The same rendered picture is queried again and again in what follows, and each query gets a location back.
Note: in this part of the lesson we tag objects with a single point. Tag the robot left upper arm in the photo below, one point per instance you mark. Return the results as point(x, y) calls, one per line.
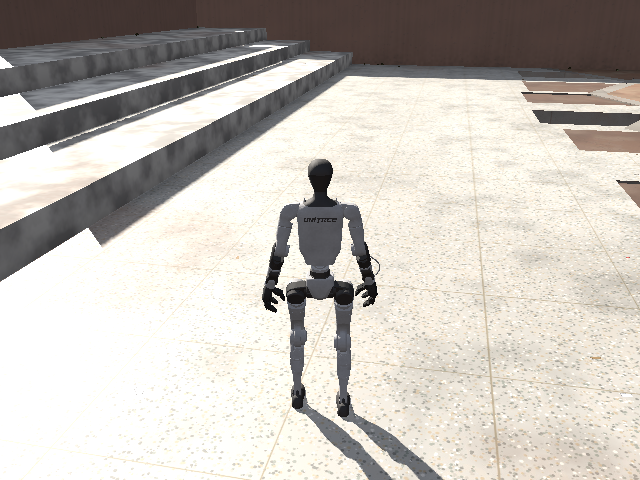
point(288, 212)

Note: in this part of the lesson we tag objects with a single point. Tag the left robot forearm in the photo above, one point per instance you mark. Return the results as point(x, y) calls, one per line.
point(274, 269)

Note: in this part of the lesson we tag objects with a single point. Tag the robot right upper arm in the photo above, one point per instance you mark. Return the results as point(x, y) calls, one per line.
point(352, 213)

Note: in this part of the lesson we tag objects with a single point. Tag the robot left hand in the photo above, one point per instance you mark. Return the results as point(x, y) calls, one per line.
point(267, 297)

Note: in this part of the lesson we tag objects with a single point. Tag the robot right hand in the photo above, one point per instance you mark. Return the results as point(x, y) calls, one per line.
point(371, 291)

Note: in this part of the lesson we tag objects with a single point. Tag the left robot thigh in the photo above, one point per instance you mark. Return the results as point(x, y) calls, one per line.
point(296, 300)

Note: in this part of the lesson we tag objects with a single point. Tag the left robot foot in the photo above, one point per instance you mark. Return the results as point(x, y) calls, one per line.
point(297, 400)

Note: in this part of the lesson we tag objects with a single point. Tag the right robot forearm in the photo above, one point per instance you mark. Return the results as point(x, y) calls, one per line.
point(366, 267)

